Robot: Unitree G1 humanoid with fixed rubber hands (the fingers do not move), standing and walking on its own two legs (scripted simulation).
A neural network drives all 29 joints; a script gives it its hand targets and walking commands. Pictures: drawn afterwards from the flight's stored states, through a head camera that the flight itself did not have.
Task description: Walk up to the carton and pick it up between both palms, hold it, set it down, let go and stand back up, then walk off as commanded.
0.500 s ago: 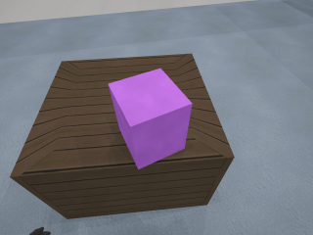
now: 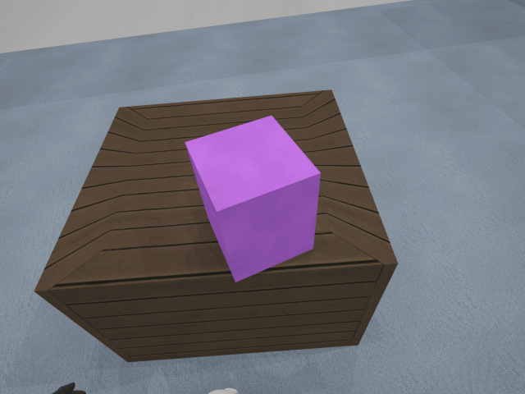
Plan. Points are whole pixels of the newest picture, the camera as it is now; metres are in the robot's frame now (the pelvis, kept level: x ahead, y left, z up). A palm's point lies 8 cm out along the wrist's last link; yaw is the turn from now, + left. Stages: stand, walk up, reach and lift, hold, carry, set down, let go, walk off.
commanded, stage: walk up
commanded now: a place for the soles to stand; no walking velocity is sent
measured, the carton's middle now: (253, 199) +0.54 +0.05 -0.06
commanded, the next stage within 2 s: none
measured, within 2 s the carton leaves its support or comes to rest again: neither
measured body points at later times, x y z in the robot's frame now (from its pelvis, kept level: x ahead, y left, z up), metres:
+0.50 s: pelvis +0.01 +0.02 +0.00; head +0.04 +0.03 +0.44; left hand +0.09 +0.35 -0.10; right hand +0.12 -0.30 -0.08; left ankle +0.08 +0.14 -0.72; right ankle +0.02 -0.08 -0.72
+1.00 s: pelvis +0.04 +0.01 -0.01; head +0.07 +0.00 +0.44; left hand +0.11 +0.34 -0.10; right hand +0.17 -0.31 -0.10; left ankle +0.08 +0.15 -0.72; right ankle +0.04 -0.08 -0.72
